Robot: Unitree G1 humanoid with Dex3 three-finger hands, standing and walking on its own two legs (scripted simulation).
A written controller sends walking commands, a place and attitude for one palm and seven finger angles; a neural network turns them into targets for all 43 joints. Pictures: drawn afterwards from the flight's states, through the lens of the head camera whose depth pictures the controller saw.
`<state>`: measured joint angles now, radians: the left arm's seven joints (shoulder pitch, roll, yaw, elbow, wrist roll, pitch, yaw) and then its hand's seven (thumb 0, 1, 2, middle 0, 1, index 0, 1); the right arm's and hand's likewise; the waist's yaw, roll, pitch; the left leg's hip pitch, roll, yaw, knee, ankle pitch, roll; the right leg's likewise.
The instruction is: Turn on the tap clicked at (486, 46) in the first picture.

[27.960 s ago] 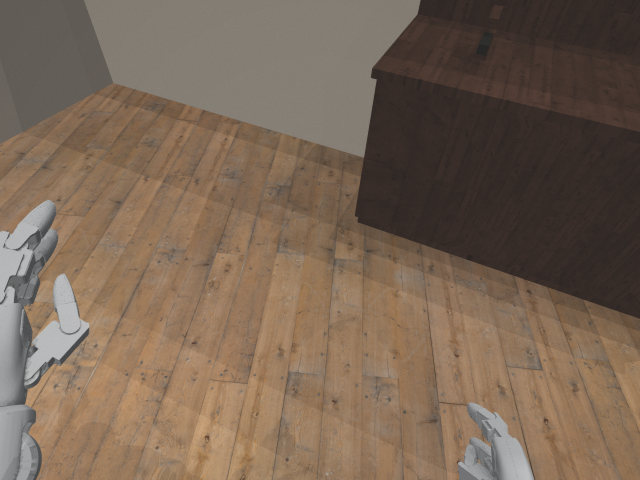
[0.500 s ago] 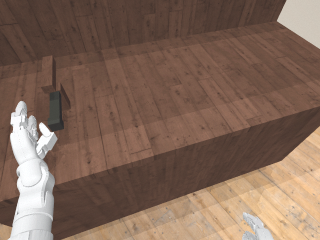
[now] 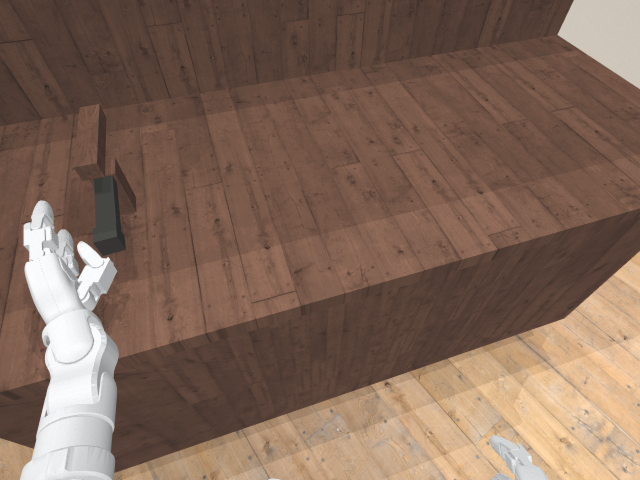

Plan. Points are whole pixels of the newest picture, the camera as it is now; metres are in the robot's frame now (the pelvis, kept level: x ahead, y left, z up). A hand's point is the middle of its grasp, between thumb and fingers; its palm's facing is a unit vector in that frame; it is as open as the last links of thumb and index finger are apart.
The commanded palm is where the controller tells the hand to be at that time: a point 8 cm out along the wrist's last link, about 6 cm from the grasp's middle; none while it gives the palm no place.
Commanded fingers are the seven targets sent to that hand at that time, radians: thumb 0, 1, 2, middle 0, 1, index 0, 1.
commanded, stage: push the lever round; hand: left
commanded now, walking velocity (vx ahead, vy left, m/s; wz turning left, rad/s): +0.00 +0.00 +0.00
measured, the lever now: (109, 239) +0.38 +0.30 +0.08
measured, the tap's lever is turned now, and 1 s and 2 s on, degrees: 3 30 58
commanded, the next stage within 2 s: none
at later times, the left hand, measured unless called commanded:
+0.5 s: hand (139, 251) +0.37 +0.26 +0.07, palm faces +0.68 -0.73 -0.06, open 7.8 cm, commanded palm +0.33 +0.28 +0.07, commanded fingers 0.00 0.90 0.90 -0.15 -0.15 -0.15 -0.15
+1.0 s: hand (163, 238) +0.39 +0.23 +0.07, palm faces +0.75 -0.66 -0.06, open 7.7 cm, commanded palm +0.35 +0.24 +0.07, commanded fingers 0.00 0.90 0.90 -0.15 -0.15 -0.15 -0.15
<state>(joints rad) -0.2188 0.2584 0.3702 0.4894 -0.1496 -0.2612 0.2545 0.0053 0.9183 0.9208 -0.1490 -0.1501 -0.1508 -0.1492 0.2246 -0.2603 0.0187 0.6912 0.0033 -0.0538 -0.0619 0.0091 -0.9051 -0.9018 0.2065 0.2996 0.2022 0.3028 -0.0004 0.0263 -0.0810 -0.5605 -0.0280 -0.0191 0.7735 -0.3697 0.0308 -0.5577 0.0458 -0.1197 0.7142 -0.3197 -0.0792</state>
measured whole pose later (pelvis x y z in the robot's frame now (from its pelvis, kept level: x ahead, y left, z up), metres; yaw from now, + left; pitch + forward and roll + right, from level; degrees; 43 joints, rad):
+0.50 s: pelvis +0.00 +0.00 +0.00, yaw +0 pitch +10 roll -1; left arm -0.32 0.19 0.33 0.56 -0.07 -0.24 0.47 0.00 0.90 0.91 -0.15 -0.15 -0.15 -0.15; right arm 0.21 -0.25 0.02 0.70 -0.02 -0.03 -0.05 0.01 -0.91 -0.90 0.21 0.30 0.20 0.30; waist -0.02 0.03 -0.09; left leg -0.58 -0.03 -0.03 0.78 -0.37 0.03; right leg -0.58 0.05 -0.13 0.72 -0.32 -0.09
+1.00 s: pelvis +0.01 +0.00 +0.00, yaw +0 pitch +10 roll -1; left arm -0.37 0.09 0.27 0.55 0.01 -0.19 0.70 0.03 0.94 0.91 -0.15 -0.15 -0.15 -0.15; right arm 0.21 -0.23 -0.01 0.72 -0.05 -0.01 -0.01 0.01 -0.91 -0.90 0.21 0.30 0.20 0.30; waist -0.02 0.02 -0.11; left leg -0.57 -0.03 -0.02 0.78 -0.38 0.03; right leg -0.57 0.04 -0.12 0.72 -0.33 -0.08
